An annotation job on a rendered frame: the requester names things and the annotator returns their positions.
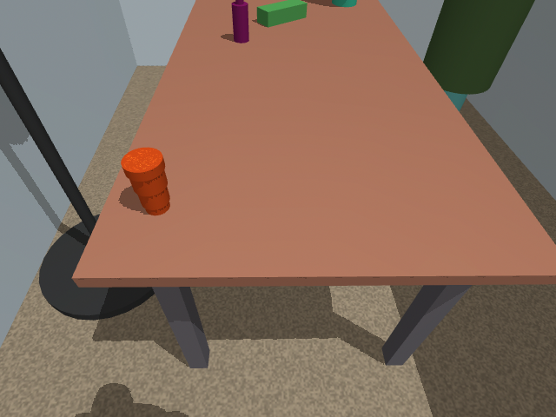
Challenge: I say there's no coat stand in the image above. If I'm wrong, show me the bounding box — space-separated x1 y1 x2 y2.
0 49 155 321

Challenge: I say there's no table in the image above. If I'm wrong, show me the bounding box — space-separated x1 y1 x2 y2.
72 0 556 368

